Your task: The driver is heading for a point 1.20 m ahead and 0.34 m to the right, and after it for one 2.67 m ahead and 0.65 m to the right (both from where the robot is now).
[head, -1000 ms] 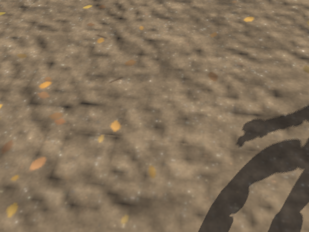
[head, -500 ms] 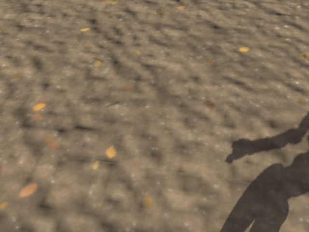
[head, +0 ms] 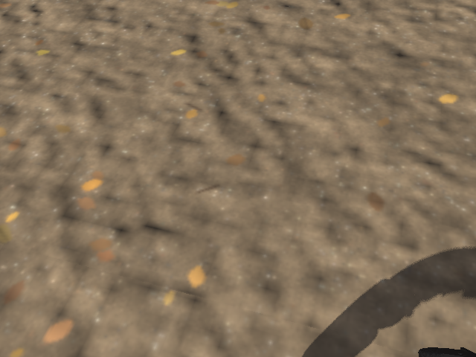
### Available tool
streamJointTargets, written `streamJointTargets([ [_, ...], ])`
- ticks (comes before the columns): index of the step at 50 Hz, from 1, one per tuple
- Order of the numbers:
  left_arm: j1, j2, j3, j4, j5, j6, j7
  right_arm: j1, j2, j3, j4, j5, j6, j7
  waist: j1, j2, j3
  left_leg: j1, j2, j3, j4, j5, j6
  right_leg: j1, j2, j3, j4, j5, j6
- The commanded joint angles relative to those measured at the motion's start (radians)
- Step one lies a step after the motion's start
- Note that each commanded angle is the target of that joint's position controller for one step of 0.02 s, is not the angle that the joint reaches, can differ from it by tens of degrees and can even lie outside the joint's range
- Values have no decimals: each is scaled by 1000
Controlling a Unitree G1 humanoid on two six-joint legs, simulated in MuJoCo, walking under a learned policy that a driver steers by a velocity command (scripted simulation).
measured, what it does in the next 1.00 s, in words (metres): walks ahead, turning right: left foot, then right foot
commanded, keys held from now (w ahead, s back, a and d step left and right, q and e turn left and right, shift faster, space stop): w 0.26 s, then w+e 0.74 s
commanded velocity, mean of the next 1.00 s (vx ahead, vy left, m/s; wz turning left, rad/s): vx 0.50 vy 0.00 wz -0.31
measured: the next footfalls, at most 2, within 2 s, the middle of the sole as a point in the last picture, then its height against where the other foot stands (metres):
left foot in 0.16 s outside the picture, level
right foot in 0.68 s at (330, 330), level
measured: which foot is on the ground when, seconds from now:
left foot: up 0.00-0.14, down 0.16-0.70, up 0.72-1.00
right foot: down 0.00-0.16, up 0.18-0.66, down 0.68-1.00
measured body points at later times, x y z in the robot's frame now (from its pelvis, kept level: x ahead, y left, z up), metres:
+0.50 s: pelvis +0.29 +0.03 +0.00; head +0.32 +0.03 +0.45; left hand +0.48 +0.28 -0.10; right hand +0.32 -0.26 -0.12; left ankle +0.25 +0.13 -0.74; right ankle +0.45 -0.15 -0.68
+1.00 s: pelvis +0.57 -0.07 +0.00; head +0.60 -0.10 +0.45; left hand +0.73 +0.17 -0.09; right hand +0.67 -0.39 -0.09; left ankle +0.78 +0.06 -0.68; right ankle +0.52 -0.13 -0.74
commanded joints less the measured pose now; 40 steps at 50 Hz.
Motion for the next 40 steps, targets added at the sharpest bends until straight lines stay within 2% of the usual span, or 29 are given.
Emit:
streamJointTargets([
  [1, 51, 181, 44, -21, -6, 4, 9, -170, -39, -3, -113, 7, -28, 22, 17, -99, 79, -14, -37, 31, -99, 30, 18, -5, -283, 116, -36, 384, -115],
  [3, 60, 188, 48, -9, -8, 15, 13, -191, -50, -5, -125, 8, -34, 34, 2, -108, 76, -11, -50, 29, -136, -30, 46, 64, -312, 120, 8, 469, -108],
  [5, 43, 210, 56, -9, -7, 23, 19, -137, -84, -20, -114, 4, -33, 36, -47, -139, 21, 95, -92, 53, -149, -112, 81, 109, -317, 114, 103, 728, -91],
  [6, 32, 222, 59, -11, -4, 29, 22, -53, -115, -35, -93, 2, -30, 30, -96, -158, -44, 213, -123, 75, -147, -144, 105, 117, -306, 104, 209, 901, -81],
  [7, 8, 217, 55, -18, -1, 36, 25, 100, -156, -56, -51, 2, -28, 19, -182, -148, -143, 436, -131, 87, -180, -92, 141, 57, -266, 67, 393, 965, -53],
  [8, 8, 182, 38, -45, 18, 33, 28, 285, -214, -72, -12, -10, -20, 4, -247, -77, -295, 789, 32, -88, -114, -58, 202, -177, -225, 57, 678, 690, -28],
  [9, 162, 32, -5, -60, 19, 13, 12, 327, -282, -85, 6, -14, -21, 7, -152, 195, -442, 1149, 293, -605, -176, -258, 383, -598, -15, 73, 1054, -168, 40],
  [10, 81, 140, 16, -47, -7, -10, 5, 333, -171, -61, 9, -1, -18, 3, -210, 124, -434, 1125, 289, -715, -291, -368, 367, -714, -29, 194, 1161, -307, 36],
  [11, -33, 186, 32, -91, -36, -24, -1, 253, -146, -49, 6, 1, -15, -4, -199, 88, -246, 977, 253, -546, -326, -340, 320, -779, -84, 171, 1166, -236, 30],
  [12, -93, 175, 27, -108, -33, -32, 0, 190, -131, -43, 4, -3, -14, -5, -165, -7, -153, 821, 213, -430, -354, -247, 292, -757, -135, 140, 1112, -149, 30],
  [13, -119, 163, 30, -112, -16, -32, 2, 145, -112, -38, 4, -10, -15, -2, -132, -39, -81, 694, 173, -350, -386, -151, 280, -728, -165, 124, 1047, -99, 41],
  [14, -90, 155, 33, -101, -13, -20, 0, 120, -89, -31, 3, -22, -21, -1, -94, -16, -68, 615, 149, -285, -421, -111, 270, -666, -193, 133, 1017, -62, 48],
  [16, -38, 111, 25, -81, -15, 8, 2, 103, -91, -35, 21, -17, -38, 2, -63, 8, -55, 524, 137, -203, -483, -84, 278, -606, -208, 127, 970, -40, 71],
  [17, -48, 100, 23, -85, -15, 19, 4, 101, -99, -38, 35, -15, -46, 1, -57, 10, -29, 484, 138, -158, -507, -69, 277, -613, -214, 130, 941, -27, 82],
  [19, -107, 95, 22, -109, -9, 28, 10, 111, -123, -46, 60, -22, -53, -5, -68, 5, 10, 461, 132, -85, -538, -57, 268, -662, -216, 141, 860, 61, 100],
  [22, -186, 87, 21, -131, -8, 19, 0, 114, -139, -47, 78, -22, -50, -14, -96, -2, 25, 486, 93, 30, -544, -31, 227, -665, -200, 124, 666, 264, 96],
  [24, -260, 70, 15, -152, -8, 12, -12, 136, -156, -49, 92, -18, -47, -18, -130, -11, 36, 509, 92, 78, -547, -31, 207, -641, -185, 85, 549, 353, 87],
  [27, -344, 68, 14, -195, -11, 11, -28, 189, -178, -56, 124, -7, -30, -21, -165, -22, 54, 632, 137, 100, -522, -27, 195, -685, -176, 69, 460, 349, 64],
  [29, -379, 77, 18, -226, -9, 13, -40, 204, -188, -61, 139, 2, -12, -25, -167, -19, 62, 725, 168, 110, -477, 18, 179, -726, -167, 54, 427, 273, 40],
  [30, -384, 82, 21, -240, -7, 14, -46, 204, -196, -64, 142, 7, -3, -28, -161, -13, 59, 762, 180, 117, -443, 80, 168, -728, -157, 38, 418, 219, 26],
  [32, -330, 112, 38, -250, -6, 20, -52, 180, -222, -73, 135, 9, 15, -37, -114, 18, 4, 793, 181, 149, -307, 389, 141, -622, -101, -20, 416, 108, -11],
  [33, -224, 143, 59, -231, -6, 24, -51, 165, -228, -74, 130, 8, 25, -43, -51, 22, -62, 774, 161, 177, -154, 526, 120, -480, -58, -49, 398, 94, -37],
  [34, -58, 199, 93, -188, -10, 29, -40, 165, -206, -64, 120, 4, 31, -51, 30, -9, -152, 667, 115, 210, 73, 512, 85, -235, -18, -43, 360, 138, -73],
  [35, 71, 302, 126, -170, -12, 40, -18, 205, -138, -39, 85, -20, 20, -53, 51, -173, -259, 349, 37, 228, 422, 133, 31, 94, -213, 289, 345, 125, -171],
  [36, 22, 338, 121, -202, -16, 30, -22, 248, -60, -7, 48, -29, -14, -37, -31, -340, -381, 3, -174, 52, 719, -647, -15, 334, -407, 849, 168, -26, -351],
  [37, 24, 247, 96, -213, -11, 21, -27, 165, -160, -29, 43, 3, -46, -18, 32, -218, -373, -104, -107, -101, 765, -621, 9, 336, -398, 819, 114, -89, -309],
  [38, -4, 205, 85, -211, -4, 14, -26, 96, -170, -28, 19, 28, -63, -10, 25, -167, -239, -134, -66, -79, 723, -543, 30, 219, -360, 663, 115, -37, -266],
  [39, -65, 191, 81, -215, -3, 11, -25, 75, -151, -24, 16, 12, -70, -16, -22, -61, -148, -101, -23, -70, 620, -470, 33, 67, -315, 551, 112, 74, -233],
  [40, -115, 158, 71, -228, 1, 9, -22, 69, -162, -32, 22, -12, -65, -24, -53, -57, -108, -40, 6, -68, 534, -427, 27, -37, -282, 474, 99, 193, -216],
])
